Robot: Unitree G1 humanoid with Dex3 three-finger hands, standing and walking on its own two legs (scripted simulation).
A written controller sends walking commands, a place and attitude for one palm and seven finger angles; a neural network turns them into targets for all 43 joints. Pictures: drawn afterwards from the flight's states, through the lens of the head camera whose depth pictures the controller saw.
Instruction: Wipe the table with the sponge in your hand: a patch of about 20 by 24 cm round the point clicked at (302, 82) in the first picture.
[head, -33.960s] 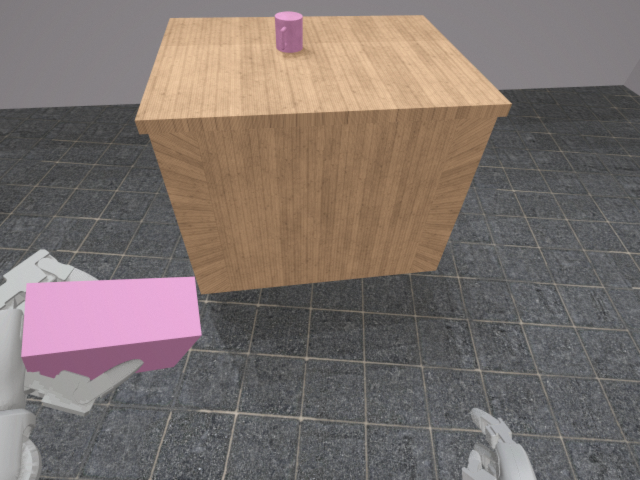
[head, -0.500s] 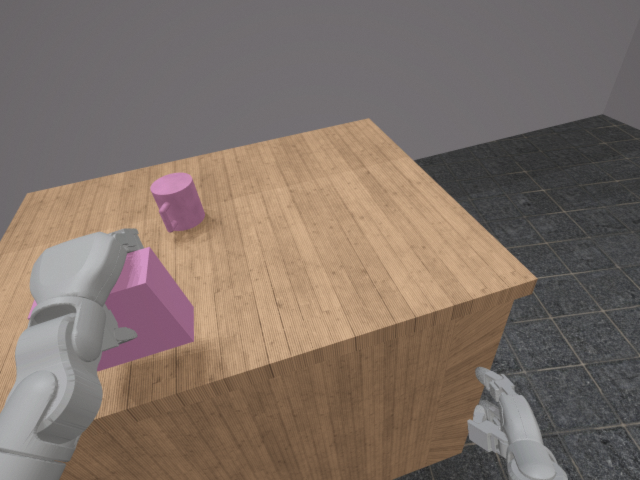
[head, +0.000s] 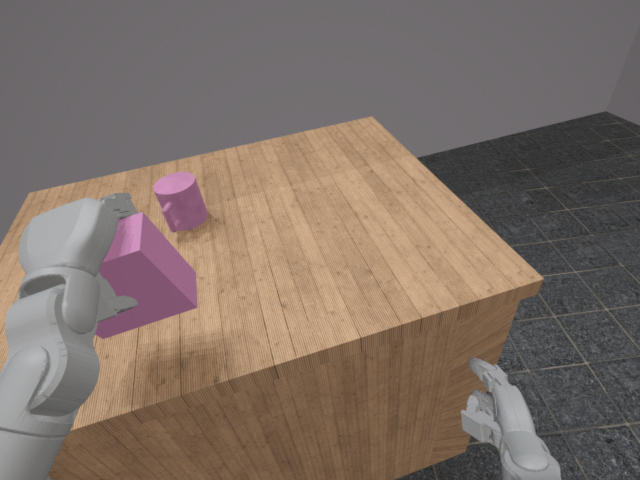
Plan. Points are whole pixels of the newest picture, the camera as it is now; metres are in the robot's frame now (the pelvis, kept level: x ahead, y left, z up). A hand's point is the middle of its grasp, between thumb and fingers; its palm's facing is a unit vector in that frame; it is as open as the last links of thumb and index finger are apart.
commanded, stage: lift the sponge slowly off the table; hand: left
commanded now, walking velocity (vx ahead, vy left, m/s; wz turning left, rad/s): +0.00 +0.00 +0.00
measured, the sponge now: (132, 288) +0.26 +0.29 +0.15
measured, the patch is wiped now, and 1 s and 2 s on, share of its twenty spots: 1.00 1.00 1.00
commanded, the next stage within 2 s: bring the sponge back beside the body in 0.30 s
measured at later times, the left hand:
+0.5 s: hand (105, 254) +0.25 +0.29 +0.21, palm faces +0.28 -0.12 -0.95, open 9.8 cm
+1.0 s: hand (98, 289) +0.22 +0.28 +0.19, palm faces +0.25 -0.12 -0.96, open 9.8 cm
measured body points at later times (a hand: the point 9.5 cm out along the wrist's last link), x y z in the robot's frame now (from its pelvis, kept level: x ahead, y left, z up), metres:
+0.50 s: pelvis +0.00 +0.01 +0.00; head -0.04 -0.05 +0.45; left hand +0.23 +0.29 +0.26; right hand +0.27 -0.16 -0.06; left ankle +0.04 +0.12 -0.74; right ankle +0.04 -0.09 -0.74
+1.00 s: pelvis -0.01 +0.00 +0.00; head -0.05 -0.05 +0.44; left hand +0.20 +0.29 +0.24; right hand +0.27 -0.18 -0.06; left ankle +0.04 +0.12 -0.74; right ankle +0.04 -0.09 -0.74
